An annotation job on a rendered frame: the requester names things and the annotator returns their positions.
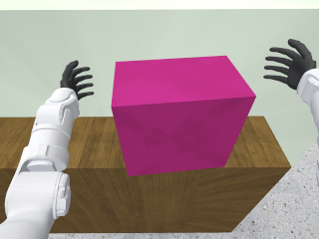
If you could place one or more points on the right robot forearm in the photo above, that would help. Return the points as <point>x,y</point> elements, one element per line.
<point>308,90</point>

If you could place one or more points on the carton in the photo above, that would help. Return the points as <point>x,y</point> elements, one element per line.
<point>178,114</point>

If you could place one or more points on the right robot hand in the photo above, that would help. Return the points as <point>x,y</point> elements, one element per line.
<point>298,66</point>

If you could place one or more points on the pedestal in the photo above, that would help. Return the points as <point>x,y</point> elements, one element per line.
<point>104,199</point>

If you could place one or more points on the left robot forearm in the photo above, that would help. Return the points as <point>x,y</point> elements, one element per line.
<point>47,150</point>

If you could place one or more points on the left robot hand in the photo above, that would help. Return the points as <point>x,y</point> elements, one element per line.
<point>69,81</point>

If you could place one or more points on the robot left upper arm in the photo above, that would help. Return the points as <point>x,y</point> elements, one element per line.
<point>36,200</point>

